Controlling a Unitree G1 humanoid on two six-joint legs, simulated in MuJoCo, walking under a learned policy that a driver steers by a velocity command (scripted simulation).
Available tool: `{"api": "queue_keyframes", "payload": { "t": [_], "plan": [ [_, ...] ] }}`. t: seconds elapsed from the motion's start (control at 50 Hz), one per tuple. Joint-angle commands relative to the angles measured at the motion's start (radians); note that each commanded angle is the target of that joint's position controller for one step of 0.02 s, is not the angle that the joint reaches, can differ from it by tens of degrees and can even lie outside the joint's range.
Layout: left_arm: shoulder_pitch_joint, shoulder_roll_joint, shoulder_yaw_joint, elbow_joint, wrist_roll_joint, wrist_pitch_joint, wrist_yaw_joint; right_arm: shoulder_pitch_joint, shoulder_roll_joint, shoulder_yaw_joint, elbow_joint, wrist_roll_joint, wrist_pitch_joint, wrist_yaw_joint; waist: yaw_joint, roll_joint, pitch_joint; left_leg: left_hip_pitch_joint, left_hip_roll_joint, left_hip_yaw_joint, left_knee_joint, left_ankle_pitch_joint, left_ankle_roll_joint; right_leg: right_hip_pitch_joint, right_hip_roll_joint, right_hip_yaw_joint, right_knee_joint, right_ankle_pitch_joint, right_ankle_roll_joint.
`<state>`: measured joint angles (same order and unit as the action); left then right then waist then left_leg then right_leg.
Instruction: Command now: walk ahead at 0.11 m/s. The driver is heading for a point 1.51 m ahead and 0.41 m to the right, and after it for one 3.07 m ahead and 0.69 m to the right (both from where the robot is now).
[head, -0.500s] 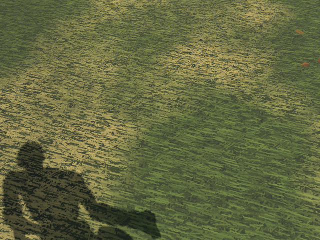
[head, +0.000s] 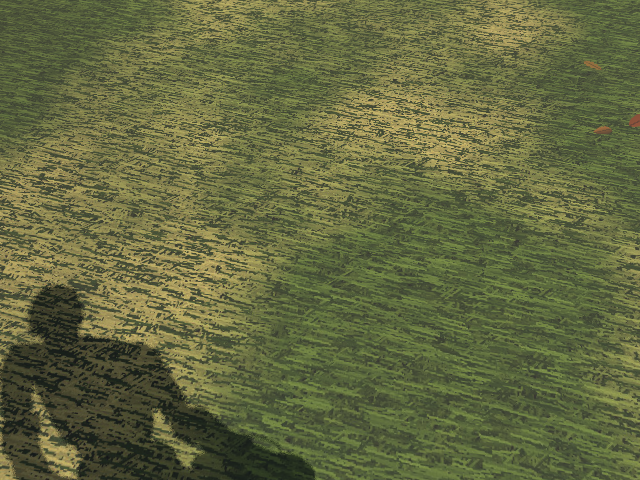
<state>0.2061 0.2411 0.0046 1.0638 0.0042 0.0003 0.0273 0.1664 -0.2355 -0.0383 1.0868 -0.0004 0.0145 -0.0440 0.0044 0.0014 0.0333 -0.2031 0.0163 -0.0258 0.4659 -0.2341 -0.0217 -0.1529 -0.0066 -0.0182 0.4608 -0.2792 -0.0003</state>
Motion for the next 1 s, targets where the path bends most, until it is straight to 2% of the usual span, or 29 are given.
{"api": "queue_keyframes", "payload": {
  "t": [0.02,0.06,0.08,0.1,0.14,0.18,0.2,0.22,0.24,0.26,0.28,0.32,0.36,0.46,0.52,0.58,0.62,0.66,0.68,0.7,0.72,0.74,0.76,0.78,0.8,0.82,0.9,0.94,1.0],
  "plan": [
    [0.041,0.144,0.031,-0.023,-0.012,0.000,0.011,0.019,-0.107,-0.019,-0.013,0.009,-0.006,-0.005,0.003,-0.051,0.014,-0.033,-0.046,0.055,0.011,-0.239,0.037,-0.094,-0.038,0.067,-0.131,-0.316,-0.058],
    [0.081,0.182,0.046,-0.029,-0.021,-0.008,0.014,-0.021,-0.093,-0.016,-0.036,0.008,-0.027,0.002,0.025,-0.119,0.089,-0.178,-0.054,0.075,0.123,-0.299,0.048,-0.107,-0.150,0.230,-0.220,-0.536,-0.129],
    [0.110,0.211,0.058,-0.024,-0.026,-0.017,0.014,-0.031,-0.071,-0.012,-0.046,0.010,-0.044,0.010,0.030,-0.178,0.099,-0.218,-0.045,0.090,0.230,-0.227,0.050,-0.091,-0.245,0.356,-0.282,-0.583,-0.180],
    [0.121,0.219,0.065,-0.023,-0.029,-0.026,0.014,-0.041,-0.065,-0.011,-0.053,0.014,-0.058,0.020,0.031,-0.188,0.122,-0.242,-0.006,0.060,0.301,-0.197,0.062,-0.110,-0.311,0.440,-0.317,-0.569,-0.221],
    [0.075,0.197,0.064,-0.048,-0.029,-0.041,0.009,-0.025,-0.062,-0.012,-0.056,0.029,-0.080,0.036,-0.003,-0.166,0.136,-0.246,0.032,0.040,0.269,-0.252,0.093,-0.108,-0.320,0.421,-0.303,-0.470,-0.216],
    [-0.009,0.185,0.063,-0.082,-0.044,-0.040,0.001,0.097,-0.064,-0.021,-0.003,0.032,-0.093,0.041,-0.075,-0.126,0.103,0.022,-0.009,0.093,0.015,-0.114,0.109,-0.215,-0.215,0.253,-0.217,-0.340,-0.149],
    [-0.020,0.167,0.059,-0.094,-0.040,-0.042,-0.003,0.175,-0.082,-0.032,0.036,0.023,-0.092,0.041,-0.096,-0.080,0.073,0.155,-0.029,0.082,-0.023,-0.038,0.095,-0.274,-0.149,0.173,-0.113,-0.241,-0.119],
    [-0.033,0.106,0.041,-0.108,-0.028,-0.050,-0.011,0.291,-0.133,-0.048,0.060,0.017,-0.092,0.036,-0.130,0.091,0.016,0.287,0.117,-0.143,-0.126,-0.124,0.130,-0.373,-0.058,0.045,0.173,-0.123,-0.065],
    [-0.039,0.060,0.031,-0.156,-0.024,-0.068,-0.008,0.411,-0.259,-0.073,0.075,0.023,-0.098,0.046,-0.150,0.333,-0.036,0.405,0.331,-0.563,-0.282,-0.265,0.277,-0.571,0.056,-0.036,0.464,-0.240,-0.020],
    [-0.063,0.102,0.042,-0.165,-0.047,-0.081,-0.007,0.366,-0.196,-0.049,0.066,0.005,-0.117,0.051,-0.121,0.217,0.007,0.352,0.391,-0.685,-0.311,-0.362,0.331,-0.663,0.013,0.075,0.668,-0.302,-0.034],
    [-0.057,0.111,0.045,-0.164,-0.064,-0.094,-0.016,0.290,-0.137,-0.032,0.037,0.006,-0.133,0.051,-0.084,0.136,0.068,0.332,0.361,-0.589,-0.307,-0.350,0.301,-0.728,-0.037,0.114,0.739,-0.204,-0.060],
    [-0.048,0.122,0.055,-0.148,-0.045,-0.110,-0.025,0.214,-0.110,-0.017,0.004,0.011,-0.140,0.059,-0.048,0.079,0.081,0.312,0.284,-0.388,-0.314,-0.155,0.227,-0.734,-0.095,0.091,0.693,-0.026,-0.076],
    [-0.062,0.116,0.063,-0.150,-0.031,-0.110,-0.038,0.238,-0.068,-0.001,0.004,0.003,-0.128,0.056,-0.044,0.090,0.061,0.281,0.221,-0.232,-0.322,0.078,0.189,-0.656,-0.115,0.059,0.603,0.064,-0.060],
    [-0.245,0.039,0.037,-0.224,-0.027,-0.092,-0.051,0.277,-0.125,-0.004,-0.007,-0.003,-0.108,0.026,-0.073,0.071,0.091,0.171,0.175,-0.078,-0.364,0.266,0.199,-0.557,-0.076,-0.019,0.285,0.220,-0.003],
    [-0.330,0.046,0.031,-0.258,-0.034,-0.090,-0.060,0.327,-0.142,-0.011,0.003,0.006,-0.107,0.021,-0.090,0.090,0.116,0.152,0.189,-0.048,-0.391,0.260,0.202,-0.476,-0.045,-0.047,0.158,0.290,-0.012],
    [-0.356,0.072,0.037,-0.285,-0.037,-0.095,-0.074,0.330,-0.143,-0.020,0.008,0.018,-0.101,0.019,-0.062,0.089,0.120,0.250,0.232,-0.030,-0.351,0.359,0.184,-0.463,-0.043,-0.023,0.085,0.282,-0.055],
    [-0.278,0.114,0.057,-0.275,-0.035,-0.099,-0.077,0.299,-0.166,-0.031,-0.004,0.013,-0.091,0.019,0.000,0.111,0.044,0.307,0.246,-0.008,-0.235,0.659,0.161,-0.334,-0.004,-0.041,0.081,0.238,-0.089],
    [0.008,0.182,0.101,-0.191,-0.039,-0.091,-0.065,0.269,-0.161,-0.030,-0.020,0.002,-0.074,0.019,0.144,0.120,-0.135,0.231,0.189,0.043,0.104,0.874,0.118,0.039,0.042,-0.067,0.088,0.220,-0.139],
    [0.183,0.246,0.120,-0.154,-0.028,-0.084,-0.053,0.282,-0.123,-0.014,-0.045,-0.015,-0.074,0.022,0.189,0.007,-0.265,-0.017,0.131,0.065,0.425,0.548,0.093,0.352,-0.149,0.163,0.106,0.143,-0.197],
    [0.230,0.286,0.121,-0.131,-0.013,-0.083,-0.062,0.416,0.039,0.026,-0.046,-0.003,-0.097,0.036,0.092,-0.283,-0.423,-0.348,-0.081,0.004,0.777,-0.260,0.039,0.598,-0.381,0.708,-0.087,-0.161,-0.363],
    [0.182,0.195,0.096,-0.134,-0.020,-0.088,-0.065,0.326,-0.061,0.004,-0.049,0.026,-0.128,0.045,0.121,-0.193,-0.342,-0.454,-0.043,-0.122,0.910,-0.319,0.065,0.526,-0.354,0.787,-0.201,-0.246,-0.324],
    [0.083,0.158,0.084,-0.150,-0.021,-0.097,-0.063,0.224,-0.116,-0.013,-0.090,0.053,-0.146,0.047,0.094,-0.153,-0.176,-0.526,0.007,-0.091,0.934,-0.238,0.084,0.377,-0.333,0.626,-0.215,-0.169,-0.281],
    [-0.003,0.134,0.075,-0.169,-0.016,-0.107,-0.066,0.172,-0.125,-0.015,-0.102,0.049,-0.154,0.039,0.060,-0.044,-0.109,-0.478,0.064,-0.074,0.887,-0.137,0.091,0.214,-0.301,0.494,-0.238,-0.021,-0.259],
    [-0.051,0.102,0.066,-0.173,-0.003,-0.114,-0.072,0.143,-0.125,-0.027,-0.105,0.033,-0.149,0.029,0.025,-0.005,-0.061,-0.424,0.100,-0.060,0.828,-0.074,0.094,0.083,-0.258,0.384,-0.261,0.096,-0.235],
    [-0.068,0.084,0.060,-0.169,0.008,-0.120,-0.074,0.181,-0.102,-0.028,-0.102,0.027,-0.135,0.027,-0.014,-0.048,-0.067,-0.354,0.129,-0.072,0.793,-0.040,0.094,0.013,-0.238,0.319,-0.283,0.148,-0.235],
    [-0.064,0.070,0.056,-0.160,0.006,-0.121,-0.077,0.197,-0.080,-0.028,-0.100,0.025,-0.122,0.026,-0.028,-0.055,-0.059,-0.326,0.137,-0.069,0.760,-0.039,0.091,-0.026,-0.221,0.284,-0.306,0.169,-0.240],
    [0.016,0.125,0.064,-0.124,-0.001,-0.121,-0.050,0.072,-0.079,-0.034,-0.156,0.011,-0.098,0.020,-0.024,-0.036,0.019,-0.439,0.163,-0.042,0.570,0.059,0.049,-0.070,-0.213,0.199,-0.375,0.203,-0.255],
    [0.060,0.137,0.067,-0.114,-0.002,-0.114,-0.036,-0.008,-0.079,-0.034,-0.186,0.002,-0.101,0.025,-0.004,-0.029,0.029,-0.490,0.157,-0.033,0.434,0.181,0.033,-0.033,-0.200,0.165,-0.379,0.238,-0.242],
    [0.113,0.147,0.068,-0.104,-0.011,-0.107,-0.025,-0.124,-0.060,-0.024,-0.219,0.007,-0.111,0.038,0.032,-0.037,0.037,-0.439,0.113,0.011,0.223,0.334,0.029,-0.019,-0.160,0.090,-0.379,0.276,-0.206]
  ]
}}
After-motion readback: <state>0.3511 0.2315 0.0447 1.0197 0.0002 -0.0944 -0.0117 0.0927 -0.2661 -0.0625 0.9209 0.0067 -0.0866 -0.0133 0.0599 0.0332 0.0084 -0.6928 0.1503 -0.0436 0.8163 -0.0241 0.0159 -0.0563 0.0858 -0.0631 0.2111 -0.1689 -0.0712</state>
